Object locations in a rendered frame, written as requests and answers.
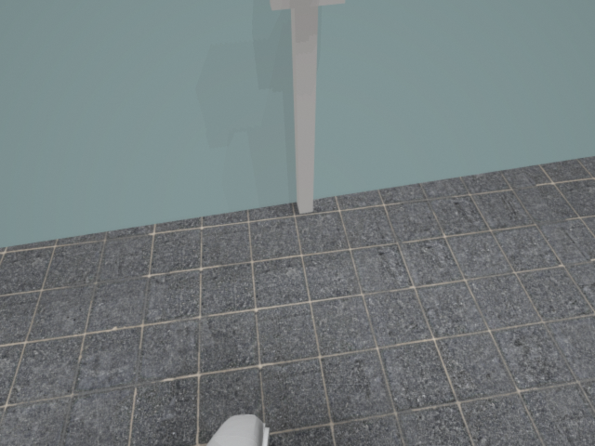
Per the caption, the robot left thigh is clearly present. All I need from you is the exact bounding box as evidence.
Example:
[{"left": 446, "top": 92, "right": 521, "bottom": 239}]
[{"left": 206, "top": 414, "right": 270, "bottom": 446}]

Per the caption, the panel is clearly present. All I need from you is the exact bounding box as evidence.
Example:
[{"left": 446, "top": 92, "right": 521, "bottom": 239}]
[{"left": 270, "top": 0, "right": 345, "bottom": 214}]

